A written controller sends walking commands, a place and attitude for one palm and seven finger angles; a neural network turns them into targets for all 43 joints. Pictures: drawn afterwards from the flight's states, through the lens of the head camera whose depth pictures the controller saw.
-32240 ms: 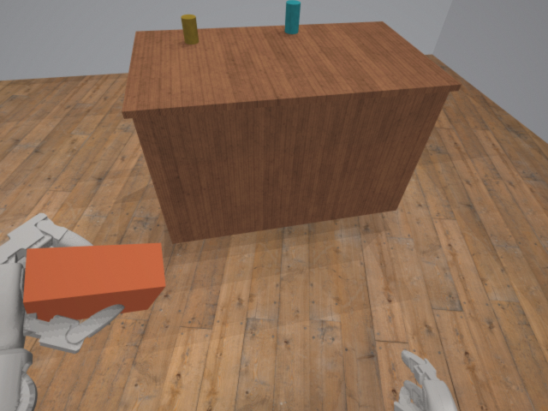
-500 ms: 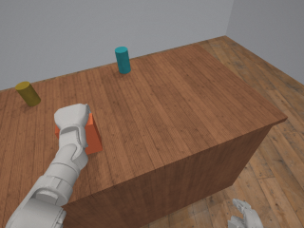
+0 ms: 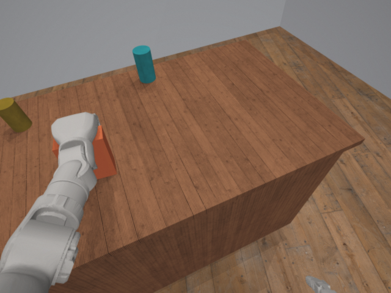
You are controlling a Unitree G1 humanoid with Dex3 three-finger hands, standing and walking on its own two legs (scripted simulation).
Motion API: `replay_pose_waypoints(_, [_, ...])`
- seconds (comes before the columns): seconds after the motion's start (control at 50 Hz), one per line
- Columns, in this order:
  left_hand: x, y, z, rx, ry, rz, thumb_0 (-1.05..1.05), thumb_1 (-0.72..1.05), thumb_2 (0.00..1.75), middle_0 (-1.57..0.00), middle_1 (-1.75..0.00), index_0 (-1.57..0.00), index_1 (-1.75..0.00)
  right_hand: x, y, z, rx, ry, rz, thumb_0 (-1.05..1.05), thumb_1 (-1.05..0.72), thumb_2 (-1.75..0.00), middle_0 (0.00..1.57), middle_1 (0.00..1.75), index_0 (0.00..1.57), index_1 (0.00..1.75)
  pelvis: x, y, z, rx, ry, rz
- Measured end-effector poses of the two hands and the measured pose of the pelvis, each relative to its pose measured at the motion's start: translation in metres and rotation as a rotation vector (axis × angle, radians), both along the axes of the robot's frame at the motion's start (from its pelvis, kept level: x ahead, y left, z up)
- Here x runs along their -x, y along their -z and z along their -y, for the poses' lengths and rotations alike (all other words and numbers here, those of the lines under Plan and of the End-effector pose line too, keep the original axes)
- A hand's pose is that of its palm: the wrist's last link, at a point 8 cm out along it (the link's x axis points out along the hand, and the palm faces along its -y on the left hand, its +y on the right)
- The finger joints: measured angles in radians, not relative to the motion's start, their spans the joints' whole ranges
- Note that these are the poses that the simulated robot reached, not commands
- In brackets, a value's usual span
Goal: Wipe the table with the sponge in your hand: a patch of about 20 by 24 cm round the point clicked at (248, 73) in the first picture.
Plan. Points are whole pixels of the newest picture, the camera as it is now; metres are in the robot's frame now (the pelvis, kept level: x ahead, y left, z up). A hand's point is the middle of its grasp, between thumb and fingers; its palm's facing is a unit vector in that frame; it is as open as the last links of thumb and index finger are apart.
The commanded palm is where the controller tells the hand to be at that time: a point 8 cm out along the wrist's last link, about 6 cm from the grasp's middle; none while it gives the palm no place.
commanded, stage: wipe forward along the middle lane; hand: left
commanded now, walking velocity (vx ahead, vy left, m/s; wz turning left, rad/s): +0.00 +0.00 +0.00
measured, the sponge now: (90, 161) +0.40 +0.28 +0.01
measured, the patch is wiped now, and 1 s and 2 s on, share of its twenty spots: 1.00 1.00 1.00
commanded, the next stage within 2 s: slide back across to the first lane in 0.28 s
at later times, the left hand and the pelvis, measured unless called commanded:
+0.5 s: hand (84, 133) +0.45 +0.29 +0.06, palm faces -0.10 +0.00 -1.00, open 9.6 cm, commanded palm +0.43 +0.29 +0.10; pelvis +0.00 +0.02 +0.00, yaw +0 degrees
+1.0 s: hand (51, 142) +0.42 +0.35 +0.06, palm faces -0.09 -0.03 -1.00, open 9.6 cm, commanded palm +0.40 +0.35 +0.11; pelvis +0.02 +0.03 +0.00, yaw +0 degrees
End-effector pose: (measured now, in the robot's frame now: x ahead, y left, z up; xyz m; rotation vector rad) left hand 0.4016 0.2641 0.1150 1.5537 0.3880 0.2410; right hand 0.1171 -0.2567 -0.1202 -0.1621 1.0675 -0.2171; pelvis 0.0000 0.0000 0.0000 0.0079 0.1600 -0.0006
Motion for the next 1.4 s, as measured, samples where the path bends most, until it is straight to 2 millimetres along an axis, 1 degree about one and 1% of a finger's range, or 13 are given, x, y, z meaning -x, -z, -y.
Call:
replay_pose_waypoints(0.28, [-0.024,-0.001,-0.009,-0.022,0.002,-0.010,0.01,-0.52,1.13,-0.79,-1.40,-0.82,-1.37,0.015,0.001,-0.006,0.011,0.021,-0.037,0.01,-0.90,-0.89,0.20,0.30,0.20,0.30,0.001,0.002,-0.010,0.006,-0.004,-0.035])
replay_pose_waypoints(0.42, [-0.035,0.000,-0.012,-0.021,-0.008,-0.007,0.01,-0.52,1.13,-0.79,-1.40,-0.82,-1.37,0.027,0.006,-0.012,0.005,0.037,-0.071,0.01,-0.90,-0.89,0.20,0.30,0.20,0.30,-0.001,0.004,-0.014,0.009,-0.001,-0.057])
replay_pose_waypoints(0.54, [-0.041,0.000,-0.018,-0.004,-0.015,-0.002,0.01,-0.52,1.13,-0.79,-1.40,-0.82,-1.37,0.038,0.006,-0.014,-0.002,0.058,-0.100,0.01,-0.90,-0.89,0.20,0.30,0.20,0.30,-0.004,0.003,-0.017,0.010,0.008,-0.059])
replay_pose_waypoints(0.64, [-0.039,-0.001,-0.025,0.011,-0.011,0.014,0.00,-0.52,1.13,-0.78,-1.41,-0.81,-1.38,0.039,0.004,-0.015,-0.006,0.071,-0.108,0.01,-0.90,-0.89,0.20,0.30,0.20,0.30,-0.009,0.001,-0.019,0.013,0.018,-0.047])
replay_pose_waypoints(0.7, [-0.035,-0.002,-0.031,0.012,-0.016,0.022,0.00,-0.51,1.13,-0.77,-1.41,-0.80,-1.39,0.035,0.002,-0.015,-0.005,0.070,-0.104,0.01,-0.90,-0.89,0.20,0.30,0.20,0.30,-0.013,-0.001,-0.021,0.014,0.019,-0.036])
replay_pose_waypoints(0.76, [-0.031,-0.003,-0.040,0.015,-0.029,0.025,0.00,-0.51,1.12,-0.77,-1.42,-0.80,-1.39,0.025,-0.001,-0.015,0.000,0.059,-0.092,0.01,-0.90,-0.89,0.20,0.30,0.20,0.30,-0.016,-0.002,-0.022,0.015,0.017,-0.025])
replay_pose_waypoints(0.96, [-0.012,-0.004,-0.076,0.013,-0.052,0.000,-0.01,-0.50,1.12,-0.76,-1.43,-0.79,-1.40,-0.022,-0.014,-0.018,0.026,0.006,-0.003,0.01,-0.90,-0.89,0.20,0.30,0.20,0.30,-0.024,-0.004,-0.028,0.023,0.003,-0.003])
replay_pose_waypoints(1.04, [-0.006,-0.004,-0.086,0.012,-0.041,-0.003,-0.01,-0.50,1.12,-0.76,-1.43,-0.79,-1.40,-0.039,-0.018,-0.024,0.033,-0.026,0.020,0.01,-0.90,-0.89,0.20,0.30,0.20,0.30,-0.025,-0.004,-0.031,0.025,-0.009,0.001])
replay_pose_waypoints(1.1, [-0.004,-0.003,-0.090,0.010,-0.031,-0.005,-0.01,-0.50,1.12,-0.76,-1.43,-0.79,-1.40,-0.048,-0.018,-0.030,0.032,-0.044,0.028,0.01,-0.90,-0.89,0.20,0.30,0.20,0.30,-0.026,-0.003,-0.033,0.027,-0.016,0.001])
replay_pose_waypoints(1.18, [-0.005,-0.002,-0.093,0.009,-0.021,-0.010,-0.01,-0.50,1.12,-0.76,-1.43,-0.79,-1.40,-0.053,-0.017,-0.039,0.024,-0.059,0.028,0.01,-0.90,-0.89,0.20,0.30,0.20,0.30,-0.028,-0.003,-0.036,0.028,-0.021,-0.004])
replay_pose_waypoints(1.26, [-0.003,0.000,-0.092,-0.007,-0.009,0.001,-0.01,-0.50,1.12,-0.76,-1.43,-0.79,-1.40,-0.053,-0.013,-0.046,0.004,-0.060,0.019,0.01,-0.90,-0.89,0.20,0.30,0.20,0.30,-0.031,-0.002,-0.039,0.030,-0.018,-0.008])
replay_pose_waypoints(1.4, [0.011,0.001,-0.088,0.010,-0.031,0.048,-0.01,-0.49,1.12,-0.75,-1.44,-0.77,-1.42,-0.052,-0.008,-0.056,-0.030,-0.062,-0.001,0.01,-0.90,-0.89,0.20,0.30,0.20,0.30,-0.035,-0.003,-0.043,0.032,-0.014,0.004])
